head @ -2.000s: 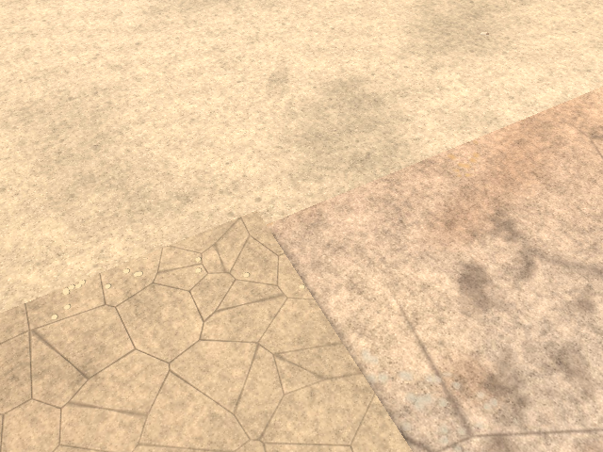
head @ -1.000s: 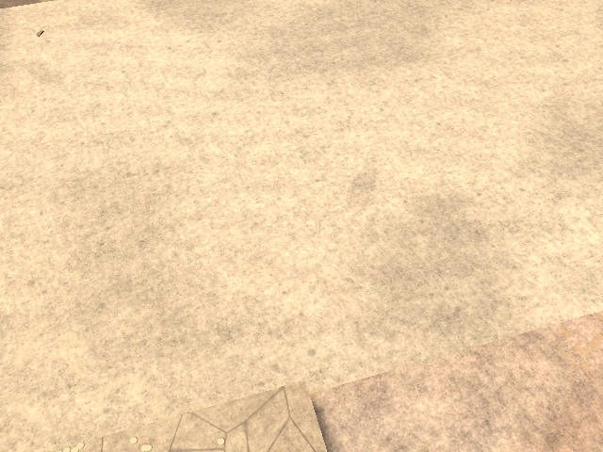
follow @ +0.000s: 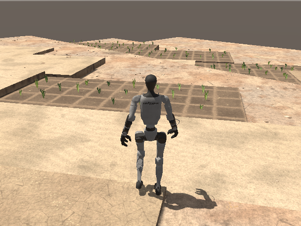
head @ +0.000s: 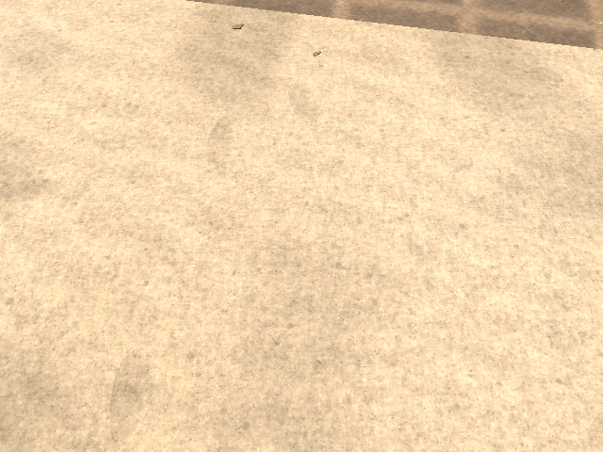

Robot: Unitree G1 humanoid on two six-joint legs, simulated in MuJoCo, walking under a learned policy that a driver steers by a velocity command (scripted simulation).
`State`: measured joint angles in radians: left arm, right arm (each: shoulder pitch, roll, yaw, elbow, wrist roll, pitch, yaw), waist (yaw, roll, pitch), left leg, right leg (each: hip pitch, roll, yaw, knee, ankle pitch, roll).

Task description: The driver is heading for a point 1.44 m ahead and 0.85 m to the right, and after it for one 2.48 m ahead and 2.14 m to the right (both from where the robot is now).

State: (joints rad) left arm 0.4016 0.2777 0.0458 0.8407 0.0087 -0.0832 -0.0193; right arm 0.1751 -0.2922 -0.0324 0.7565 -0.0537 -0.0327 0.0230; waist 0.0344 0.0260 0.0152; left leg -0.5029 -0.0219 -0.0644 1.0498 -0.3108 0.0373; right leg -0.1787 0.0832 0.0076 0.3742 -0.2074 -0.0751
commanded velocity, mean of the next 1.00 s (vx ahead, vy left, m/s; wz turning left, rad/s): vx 0.50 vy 0.00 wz -0.48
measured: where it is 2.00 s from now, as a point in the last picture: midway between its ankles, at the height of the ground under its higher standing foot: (451, 324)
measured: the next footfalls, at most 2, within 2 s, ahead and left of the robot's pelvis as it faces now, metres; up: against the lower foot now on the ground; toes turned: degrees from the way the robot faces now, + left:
left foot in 0.32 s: +0.32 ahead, +0.16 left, -0.08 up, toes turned -11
right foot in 0.80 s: +0.52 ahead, -0.08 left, -0.08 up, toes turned -30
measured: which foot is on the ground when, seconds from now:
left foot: up 0.00-0.30, down 0.32-0.82, up 0.84-1.00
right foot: down 0.00-0.32, up 0.34-0.78, down 0.80-1.00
